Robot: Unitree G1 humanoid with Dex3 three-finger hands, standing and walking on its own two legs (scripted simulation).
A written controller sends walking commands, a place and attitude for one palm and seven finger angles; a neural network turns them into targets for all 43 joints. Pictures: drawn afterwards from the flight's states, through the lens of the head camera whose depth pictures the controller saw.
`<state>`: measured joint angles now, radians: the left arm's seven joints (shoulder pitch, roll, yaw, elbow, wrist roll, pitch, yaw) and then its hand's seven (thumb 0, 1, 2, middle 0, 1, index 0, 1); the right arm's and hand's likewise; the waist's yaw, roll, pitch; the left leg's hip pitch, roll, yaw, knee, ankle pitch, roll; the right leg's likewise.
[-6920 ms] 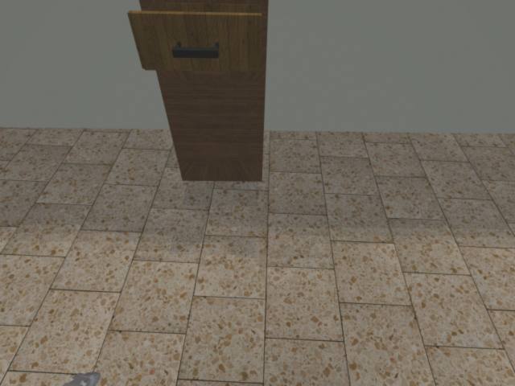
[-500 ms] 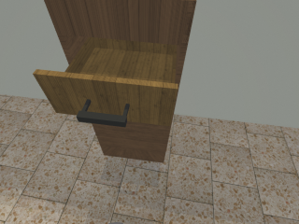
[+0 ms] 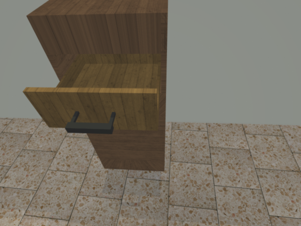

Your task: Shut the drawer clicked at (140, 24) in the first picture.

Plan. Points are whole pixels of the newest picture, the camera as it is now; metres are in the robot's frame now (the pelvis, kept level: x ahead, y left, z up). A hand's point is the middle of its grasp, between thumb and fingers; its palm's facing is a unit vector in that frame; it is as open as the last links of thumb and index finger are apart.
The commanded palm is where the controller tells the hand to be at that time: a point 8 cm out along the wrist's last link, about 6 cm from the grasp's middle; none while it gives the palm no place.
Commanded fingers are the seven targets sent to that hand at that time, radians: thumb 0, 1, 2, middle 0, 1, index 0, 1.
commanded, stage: come to a stop and stand still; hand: left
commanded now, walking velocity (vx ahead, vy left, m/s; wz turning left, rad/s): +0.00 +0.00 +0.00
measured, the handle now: (92, 121) +0.39 +0.19 +0.07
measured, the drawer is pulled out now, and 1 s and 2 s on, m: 0.20 0.20 0.20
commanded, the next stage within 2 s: look again from close up in 0.76 s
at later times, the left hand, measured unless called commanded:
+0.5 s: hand out of the picture +0.01 +0.16 -0.16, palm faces +0.00 -0.98 -0.20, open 7.4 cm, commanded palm none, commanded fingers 0.00 0.90 0.90 -0.20 -0.30 -0.20 -0.30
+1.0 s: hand out of the picture +0.03 +0.16 -0.17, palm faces +0.01 -0.98 -0.19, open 7.4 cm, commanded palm none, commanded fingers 0.00 0.90 0.90 -0.20 -0.30 -0.20 -0.30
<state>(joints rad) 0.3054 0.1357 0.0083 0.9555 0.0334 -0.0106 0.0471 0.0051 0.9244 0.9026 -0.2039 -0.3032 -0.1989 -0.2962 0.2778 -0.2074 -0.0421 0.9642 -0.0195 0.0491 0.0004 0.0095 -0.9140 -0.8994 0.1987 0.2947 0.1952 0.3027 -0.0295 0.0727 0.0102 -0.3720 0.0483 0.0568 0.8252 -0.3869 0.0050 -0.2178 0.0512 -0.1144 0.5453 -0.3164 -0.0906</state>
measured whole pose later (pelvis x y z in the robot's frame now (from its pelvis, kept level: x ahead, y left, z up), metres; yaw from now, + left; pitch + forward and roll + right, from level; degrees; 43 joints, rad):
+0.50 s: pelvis +0.02 -0.01 +0.01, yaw -1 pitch +0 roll +1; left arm 0.32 0.16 -0.02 1.11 0.01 -0.02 0.04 0.00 0.91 0.90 -0.20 -0.30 -0.20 -0.30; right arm 0.29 -0.14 0.03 1.14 -0.01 -0.01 -0.02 0.01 -0.91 -0.90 0.20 0.29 0.20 0.30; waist 0.00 0.00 0.02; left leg -0.15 0.02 0.10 0.42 -0.27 0.00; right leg -0.14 0.06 -0.09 0.41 -0.27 -0.09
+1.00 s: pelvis +0.04 -0.01 +0.01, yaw -1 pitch +0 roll +1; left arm 0.30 0.15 -0.01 1.12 0.01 -0.02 0.04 0.00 0.91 0.90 -0.20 -0.30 -0.20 -0.30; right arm 0.27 -0.14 0.03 1.16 -0.01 -0.02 -0.04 0.01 -0.92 -0.90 0.20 0.29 0.20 0.30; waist 0.01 -0.02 0.01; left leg -0.12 0.02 0.10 0.41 -0.29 0.00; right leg -0.11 0.06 -0.09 0.41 -0.30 -0.09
